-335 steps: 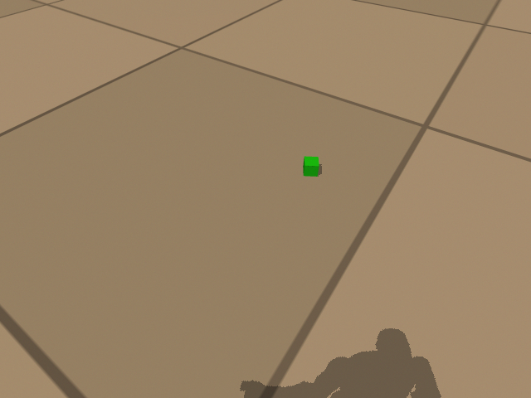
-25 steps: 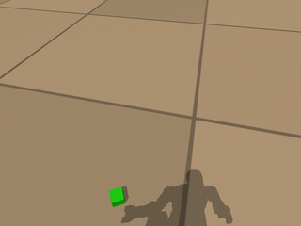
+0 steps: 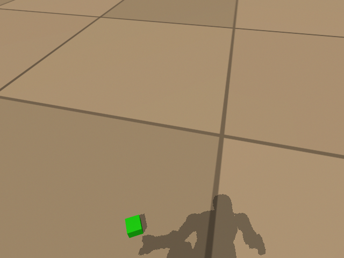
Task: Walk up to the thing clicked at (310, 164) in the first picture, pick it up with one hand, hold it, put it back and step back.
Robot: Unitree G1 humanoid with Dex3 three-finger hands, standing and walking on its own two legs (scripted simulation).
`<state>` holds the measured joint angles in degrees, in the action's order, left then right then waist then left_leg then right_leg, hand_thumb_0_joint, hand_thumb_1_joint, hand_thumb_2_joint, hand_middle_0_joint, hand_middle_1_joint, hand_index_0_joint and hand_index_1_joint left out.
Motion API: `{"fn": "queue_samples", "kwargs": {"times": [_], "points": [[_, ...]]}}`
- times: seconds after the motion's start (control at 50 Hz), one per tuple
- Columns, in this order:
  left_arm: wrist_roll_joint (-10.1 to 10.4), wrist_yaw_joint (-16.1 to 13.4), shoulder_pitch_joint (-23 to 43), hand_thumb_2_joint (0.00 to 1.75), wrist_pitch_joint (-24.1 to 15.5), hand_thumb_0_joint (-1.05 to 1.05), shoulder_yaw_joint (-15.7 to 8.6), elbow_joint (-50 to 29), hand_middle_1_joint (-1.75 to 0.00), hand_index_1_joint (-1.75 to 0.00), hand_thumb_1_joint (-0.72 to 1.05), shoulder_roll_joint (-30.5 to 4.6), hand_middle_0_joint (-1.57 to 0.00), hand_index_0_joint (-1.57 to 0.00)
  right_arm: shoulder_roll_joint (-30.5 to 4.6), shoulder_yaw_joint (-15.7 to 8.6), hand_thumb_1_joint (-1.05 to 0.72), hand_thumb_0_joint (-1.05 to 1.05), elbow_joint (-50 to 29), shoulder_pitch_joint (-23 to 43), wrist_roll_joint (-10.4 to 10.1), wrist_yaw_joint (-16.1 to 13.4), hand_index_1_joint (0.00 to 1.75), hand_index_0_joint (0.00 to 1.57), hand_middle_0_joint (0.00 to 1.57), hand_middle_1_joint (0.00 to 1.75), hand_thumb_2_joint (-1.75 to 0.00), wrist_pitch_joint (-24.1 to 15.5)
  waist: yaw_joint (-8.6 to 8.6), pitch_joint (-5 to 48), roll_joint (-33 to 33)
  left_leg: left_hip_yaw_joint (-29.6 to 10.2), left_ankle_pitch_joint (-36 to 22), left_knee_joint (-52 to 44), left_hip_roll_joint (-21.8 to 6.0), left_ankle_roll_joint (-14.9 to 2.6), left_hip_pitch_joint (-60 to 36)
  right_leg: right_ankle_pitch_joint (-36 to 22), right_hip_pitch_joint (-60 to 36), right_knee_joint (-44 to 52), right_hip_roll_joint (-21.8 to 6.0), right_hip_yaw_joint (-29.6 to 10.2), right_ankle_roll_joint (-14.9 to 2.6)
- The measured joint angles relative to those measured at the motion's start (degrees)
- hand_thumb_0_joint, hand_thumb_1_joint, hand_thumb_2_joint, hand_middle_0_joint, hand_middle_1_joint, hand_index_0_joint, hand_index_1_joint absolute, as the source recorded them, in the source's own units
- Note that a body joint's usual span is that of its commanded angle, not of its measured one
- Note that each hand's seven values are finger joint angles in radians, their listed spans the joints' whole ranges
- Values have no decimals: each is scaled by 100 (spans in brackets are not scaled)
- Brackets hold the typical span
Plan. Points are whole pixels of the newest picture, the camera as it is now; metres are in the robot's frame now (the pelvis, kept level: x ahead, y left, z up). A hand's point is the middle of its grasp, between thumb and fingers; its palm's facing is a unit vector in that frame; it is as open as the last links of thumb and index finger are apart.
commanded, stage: stand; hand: left
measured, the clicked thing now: (134, 226) +0.45 +0.24 -0.74
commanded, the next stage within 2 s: walk up in 0.84 s
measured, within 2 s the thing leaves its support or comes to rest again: neither
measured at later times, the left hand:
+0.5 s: hand out of the picture +0.08 +0.25 -0.16, palm faces -0.02 -0.94 -0.34, open 7.4 cm
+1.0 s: hand out of the picture +0.08 +0.26 -0.16, palm faces +0.00 -0.94 -0.35, open 7.4 cm
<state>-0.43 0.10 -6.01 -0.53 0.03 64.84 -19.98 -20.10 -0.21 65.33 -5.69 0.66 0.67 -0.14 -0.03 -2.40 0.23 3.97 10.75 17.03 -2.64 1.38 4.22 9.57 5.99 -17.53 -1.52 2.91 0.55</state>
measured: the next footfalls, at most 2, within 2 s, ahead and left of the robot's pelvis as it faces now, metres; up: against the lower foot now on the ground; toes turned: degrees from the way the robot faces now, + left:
right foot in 1.48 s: +0.12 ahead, -0.14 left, +0.00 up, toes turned -2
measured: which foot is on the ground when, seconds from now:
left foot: down 0.00-1.00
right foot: down 0.00-1.00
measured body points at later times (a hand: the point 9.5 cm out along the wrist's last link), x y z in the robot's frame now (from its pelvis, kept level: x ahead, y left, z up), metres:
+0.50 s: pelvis +0.00 +0.00 +0.00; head +0.01 +0.00 +0.45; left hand +0.08 +0.30 -0.13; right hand +0.07 -0.30 -0.13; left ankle -0.02 +0.13 -0.75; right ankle +0.00 -0.12 -0.75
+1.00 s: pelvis +0.02 +0.00 -0.01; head +0.02 +0.00 +0.44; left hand +0.08 +0.31 -0.14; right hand +0.08 -0.31 -0.14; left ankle -0.02 +0.13 -0.75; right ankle +0.00 -0.12 -0.75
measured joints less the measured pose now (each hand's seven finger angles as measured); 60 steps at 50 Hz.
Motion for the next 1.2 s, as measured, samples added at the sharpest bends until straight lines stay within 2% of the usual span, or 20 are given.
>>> {"fn": "queue_samples", "kwargs": {"times": [0.86,0.96,1.08,1.12,1.2], "points": [[-11,7,-39,90,11,0,-20,-57,-30,-30,90,-1,-20,-20,14,-34,-90,0,-49,-58,15,7,30,20,20,30,-90,0,9,-18,-7,12,60,36,19,-26,-15,52,-13,-32,-21,-15,18],[-93,90,-245,90,40,0,-191,-210,-30,-30,90,-53,-20,-20,-2,-151,-90,0,-231,-325,82,59,30,20,20,30,-90,-31,51,71,-58,45,430,505,4,-92,80,458,152,-610,-26,-62,-59],[-88,97,-472,90,2,0,-269,-330,-30,-30,90,-75,-20,-20,-64,-202,-90,0,-396,-583,69,41,30,20,20,30,-90,-21,30,-17,16,-16,765,930,-130,-3,136,740,123,-872,80,-10,-75],[-65,80,-523,90,-26,0,-275,-414,-30,-30,90,-50,-20,-20,-97,-213,-90,0,-474,-579,51,13,30,20,20,30,-90,16,23,-95,63,-55,851,1282,-171,-94,276,795,90,-893,115,18,-104],[-100,34,-613,90,-27,0,-286,-662,-30,-30,90,-4,-20,-20,-127,-237,-91,0,-672,-471,44,-11,30,20,20,30,-90,84,99,-282,25,-197,1872,2093,36,-274,739,867,35,-913,53,-3,-105]]}}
